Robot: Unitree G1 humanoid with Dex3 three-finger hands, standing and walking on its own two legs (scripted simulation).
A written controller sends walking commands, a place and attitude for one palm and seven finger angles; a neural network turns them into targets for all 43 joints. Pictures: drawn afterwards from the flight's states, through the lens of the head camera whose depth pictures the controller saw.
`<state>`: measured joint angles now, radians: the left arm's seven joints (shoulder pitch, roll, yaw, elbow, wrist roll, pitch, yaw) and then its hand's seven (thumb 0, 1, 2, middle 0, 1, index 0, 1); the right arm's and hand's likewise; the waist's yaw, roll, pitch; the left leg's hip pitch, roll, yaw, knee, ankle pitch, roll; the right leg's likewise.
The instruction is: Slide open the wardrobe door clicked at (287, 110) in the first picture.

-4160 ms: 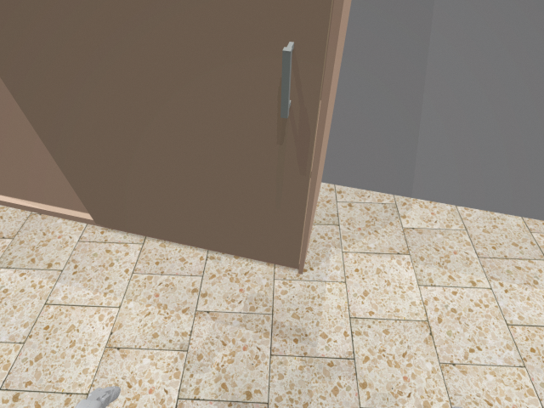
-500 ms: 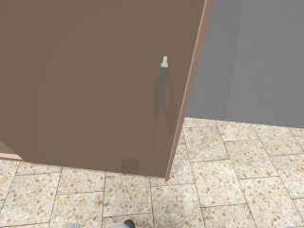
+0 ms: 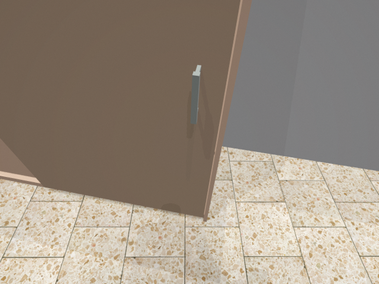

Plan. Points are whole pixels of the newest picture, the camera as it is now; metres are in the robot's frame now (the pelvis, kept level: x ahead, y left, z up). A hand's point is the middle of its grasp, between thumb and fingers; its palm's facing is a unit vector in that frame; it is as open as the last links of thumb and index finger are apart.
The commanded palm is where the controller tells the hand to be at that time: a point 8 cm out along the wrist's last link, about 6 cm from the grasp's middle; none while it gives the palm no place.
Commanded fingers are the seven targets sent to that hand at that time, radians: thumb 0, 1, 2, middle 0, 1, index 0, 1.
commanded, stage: come to a stop and stand still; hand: right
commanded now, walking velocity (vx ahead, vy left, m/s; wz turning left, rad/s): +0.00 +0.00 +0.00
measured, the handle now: (196, 96) +0.55 +0.03 +0.10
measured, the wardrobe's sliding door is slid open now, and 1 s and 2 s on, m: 0.00 0.00 0.00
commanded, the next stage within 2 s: look again from close up in 0.54 s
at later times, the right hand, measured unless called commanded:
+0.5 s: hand out of the picture -0.09 -0.13 -0.18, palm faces +0.05 +0.99 -0.13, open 7.3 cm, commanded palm none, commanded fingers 0.00 -0.90 -0.90 0.20 0.30 0.20 0.30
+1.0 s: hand out of the picture +0.02 -0.18 -0.17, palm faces +0.06 +0.97 -0.25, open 7.4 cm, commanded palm none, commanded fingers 0.00 -0.90 -0.90 0.20 0.30 0.20 0.30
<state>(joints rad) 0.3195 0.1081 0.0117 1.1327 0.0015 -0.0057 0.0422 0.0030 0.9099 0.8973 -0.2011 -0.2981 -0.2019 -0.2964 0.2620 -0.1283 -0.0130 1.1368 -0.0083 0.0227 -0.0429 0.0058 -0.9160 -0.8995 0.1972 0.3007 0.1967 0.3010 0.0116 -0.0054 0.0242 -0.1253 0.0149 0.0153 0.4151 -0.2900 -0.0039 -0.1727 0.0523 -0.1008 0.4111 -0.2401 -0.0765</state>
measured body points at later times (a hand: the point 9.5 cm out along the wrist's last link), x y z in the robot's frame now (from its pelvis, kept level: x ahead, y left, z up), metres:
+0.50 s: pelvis -0.04 +0.02 +0.00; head -0.03 +0.01 +0.45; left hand -0.08 +0.24 -0.16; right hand -0.09 -0.18 -0.16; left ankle -0.04 +0.12 -0.74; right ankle -0.01 -0.07 -0.74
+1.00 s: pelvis -0.04 +0.02 -0.01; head -0.06 +0.01 +0.44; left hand +0.04 +0.27 -0.14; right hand +0.02 -0.23 -0.15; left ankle -0.04 +0.12 -0.74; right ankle -0.01 -0.07 -0.74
